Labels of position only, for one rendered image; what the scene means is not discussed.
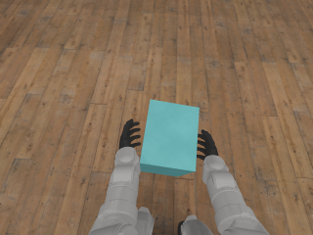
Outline carton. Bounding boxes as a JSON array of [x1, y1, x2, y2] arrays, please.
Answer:
[[140, 99, 200, 177]]

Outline robot left upper arm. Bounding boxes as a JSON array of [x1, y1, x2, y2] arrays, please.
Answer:
[[89, 222, 138, 235]]

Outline robot right thigh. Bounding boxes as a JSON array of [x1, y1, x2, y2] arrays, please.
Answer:
[[181, 219, 213, 235]]

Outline robot thigh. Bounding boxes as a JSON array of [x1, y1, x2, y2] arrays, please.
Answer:
[[181, 219, 213, 235], [134, 211, 155, 235]]

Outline robot left hand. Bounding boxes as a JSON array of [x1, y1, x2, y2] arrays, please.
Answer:
[[118, 119, 141, 150]]

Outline left robot forearm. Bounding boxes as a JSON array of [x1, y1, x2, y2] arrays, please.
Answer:
[[88, 147, 141, 235]]

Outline right robot forearm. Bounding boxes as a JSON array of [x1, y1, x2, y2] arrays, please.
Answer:
[[201, 155, 270, 235]]

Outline robot right hand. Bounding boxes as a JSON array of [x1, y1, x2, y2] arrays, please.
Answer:
[[197, 129, 219, 161]]

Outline robot left thigh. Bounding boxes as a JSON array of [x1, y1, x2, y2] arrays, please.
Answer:
[[134, 211, 155, 235]]

